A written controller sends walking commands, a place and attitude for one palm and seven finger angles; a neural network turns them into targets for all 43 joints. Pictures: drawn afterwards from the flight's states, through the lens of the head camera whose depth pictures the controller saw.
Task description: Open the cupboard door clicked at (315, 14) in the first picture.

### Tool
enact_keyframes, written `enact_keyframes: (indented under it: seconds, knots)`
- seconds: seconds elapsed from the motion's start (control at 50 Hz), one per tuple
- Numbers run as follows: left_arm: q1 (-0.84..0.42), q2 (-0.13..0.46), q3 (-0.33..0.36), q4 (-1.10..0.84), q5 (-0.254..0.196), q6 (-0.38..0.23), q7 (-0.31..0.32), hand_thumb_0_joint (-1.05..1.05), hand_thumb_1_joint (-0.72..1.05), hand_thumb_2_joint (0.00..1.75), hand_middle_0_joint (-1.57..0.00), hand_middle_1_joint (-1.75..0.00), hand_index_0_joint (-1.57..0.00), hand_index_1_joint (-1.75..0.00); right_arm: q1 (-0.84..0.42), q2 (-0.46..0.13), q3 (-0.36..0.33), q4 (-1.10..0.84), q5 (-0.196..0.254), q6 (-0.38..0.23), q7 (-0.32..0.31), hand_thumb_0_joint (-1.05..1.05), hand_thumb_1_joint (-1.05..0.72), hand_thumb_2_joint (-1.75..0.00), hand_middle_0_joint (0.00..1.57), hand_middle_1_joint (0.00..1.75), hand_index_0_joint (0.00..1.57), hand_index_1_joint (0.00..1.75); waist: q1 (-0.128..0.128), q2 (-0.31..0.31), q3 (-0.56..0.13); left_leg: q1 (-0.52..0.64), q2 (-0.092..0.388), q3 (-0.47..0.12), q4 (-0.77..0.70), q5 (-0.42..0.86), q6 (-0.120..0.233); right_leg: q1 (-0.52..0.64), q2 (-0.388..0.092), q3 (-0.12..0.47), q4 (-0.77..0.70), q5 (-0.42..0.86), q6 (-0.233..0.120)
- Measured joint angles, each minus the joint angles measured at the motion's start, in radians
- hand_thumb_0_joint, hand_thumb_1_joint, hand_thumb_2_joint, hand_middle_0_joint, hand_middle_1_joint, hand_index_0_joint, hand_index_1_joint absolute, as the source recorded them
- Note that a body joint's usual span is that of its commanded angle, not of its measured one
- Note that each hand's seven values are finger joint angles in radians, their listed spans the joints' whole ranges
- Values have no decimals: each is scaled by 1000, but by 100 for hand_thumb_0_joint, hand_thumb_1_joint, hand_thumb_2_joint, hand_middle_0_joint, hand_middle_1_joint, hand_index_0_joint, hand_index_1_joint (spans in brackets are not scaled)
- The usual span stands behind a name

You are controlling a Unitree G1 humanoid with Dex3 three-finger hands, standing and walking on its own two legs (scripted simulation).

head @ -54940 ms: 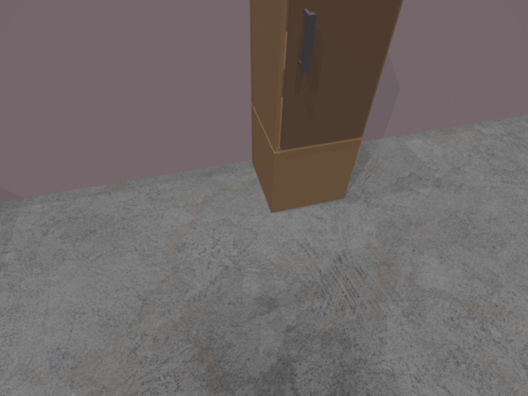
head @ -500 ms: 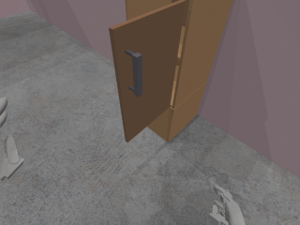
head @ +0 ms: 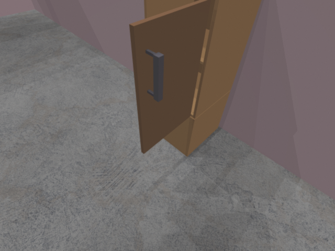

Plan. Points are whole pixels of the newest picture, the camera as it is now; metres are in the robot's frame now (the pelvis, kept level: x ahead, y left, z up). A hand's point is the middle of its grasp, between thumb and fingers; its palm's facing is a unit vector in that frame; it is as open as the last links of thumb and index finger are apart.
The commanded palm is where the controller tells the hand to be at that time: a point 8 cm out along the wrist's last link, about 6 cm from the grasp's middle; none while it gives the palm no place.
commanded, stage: let the arm hang, fingers relaxed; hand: left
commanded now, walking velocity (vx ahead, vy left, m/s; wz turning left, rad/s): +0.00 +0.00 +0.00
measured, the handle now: (153, 76) +0.61 +0.06 +0.09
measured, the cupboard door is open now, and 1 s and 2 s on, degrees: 91 91 91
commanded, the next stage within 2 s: look to check the result in 0.82 s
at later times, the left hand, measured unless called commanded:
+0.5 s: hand out of the picture -0.06 +0.16 -0.17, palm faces +0.07 -0.98 -0.19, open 7.4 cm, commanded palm none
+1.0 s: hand out of the picture +0.00 +0.15 -0.17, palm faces +0.05 -0.98 -0.20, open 7.4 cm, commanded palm none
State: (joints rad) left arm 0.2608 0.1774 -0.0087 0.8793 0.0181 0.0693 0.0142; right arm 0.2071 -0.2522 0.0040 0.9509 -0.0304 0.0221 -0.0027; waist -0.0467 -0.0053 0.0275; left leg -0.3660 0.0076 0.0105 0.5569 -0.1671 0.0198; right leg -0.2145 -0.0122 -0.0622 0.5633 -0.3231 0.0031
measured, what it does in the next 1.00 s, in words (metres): stands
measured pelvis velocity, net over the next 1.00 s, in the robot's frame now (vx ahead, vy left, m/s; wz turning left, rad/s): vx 0.03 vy -0.01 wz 0.01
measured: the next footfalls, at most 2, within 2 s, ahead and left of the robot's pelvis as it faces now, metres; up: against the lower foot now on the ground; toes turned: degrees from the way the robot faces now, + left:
none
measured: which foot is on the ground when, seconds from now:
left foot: down 0.00-1.00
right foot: down 0.00-1.00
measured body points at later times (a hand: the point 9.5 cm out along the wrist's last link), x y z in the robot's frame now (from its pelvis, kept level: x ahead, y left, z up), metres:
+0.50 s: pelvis +0.01 +0.00 +0.01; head +0.01 -0.01 +0.46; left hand -0.06 +0.21 -0.15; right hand -0.01 -0.20 -0.16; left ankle +0.08 +0.10 -0.73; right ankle -0.01 -0.12 -0.73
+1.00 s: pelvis +0.03 -0.01 +0.01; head +0.04 -0.02 +0.46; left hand +0.00 +0.21 -0.15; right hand +0.01 -0.22 -0.16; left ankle +0.08 +0.10 -0.73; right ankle -0.01 -0.12 -0.73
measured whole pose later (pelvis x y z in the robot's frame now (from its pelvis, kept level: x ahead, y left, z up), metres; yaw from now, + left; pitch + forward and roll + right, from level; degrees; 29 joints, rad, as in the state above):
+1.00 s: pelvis +0.03 -0.01 +0.01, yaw +0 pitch -2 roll +0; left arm 0.31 0.13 0.02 1.15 0.00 0.00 0.04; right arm 0.27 -0.13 -0.01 1.15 -0.02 0.02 -0.04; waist -0.01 0.02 0.05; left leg -0.27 0.00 0.00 0.45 -0.15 0.00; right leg -0.11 -0.01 -0.07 0.45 -0.31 -0.01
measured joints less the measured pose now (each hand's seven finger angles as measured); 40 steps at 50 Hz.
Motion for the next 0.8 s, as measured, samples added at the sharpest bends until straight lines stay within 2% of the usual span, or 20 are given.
enact_keyframes:
  seconds: [0.08,0.2,0.36,0.6,0.8]
  knots:
    - [38,6,22,130,-5,-17,6,0,99,90,-21,-30,-20,-30,72,53,5,84,0,19,-10,1,-90,-90,20,30,20,30,25,-20,26,7,2,-19,-42,27,-5,17,7,-19,-53,28,-7]
    - [129,1,24,249,-8,-35,7,0,95,90,-20,-30,-20,-30,130,101,-7,161,8,32,-20,1,-90,-90,20,30,20,30,46,17,36,26,-3,-23,-87,50,-5,38,4,-23,-99,50,-7]
    - [178,-33,23,314,-10,-40,22,0,92,90,-20,-30,-20,-30,122,136,-11,187,11,22,-23,1,-90,-90,20,30,20,30,40,52,24,44,-6,-9,-81,39,-2,46,-1,-10,-82,36,-4]
    - [78,-93,20,263,-8,-67,27,0,91,90,-20,-30,-20,-30,94,148,-12,199,6,5,-28,2,-91,-90,20,30,20,30,39,28,-14,62,-15,0,-90,30,-2,52,-13,-2,-68,17,-2]
    - [43,-69,26,257,-10,-70,27,1,92,90,-20,-30,-20,-30,84,133,-15,193,8,-5,-31,1,-91,-90,20,30,20,30,29,18,2,81,-9,-4,-104,25,-12,77,-5,-6,-93,18,-9]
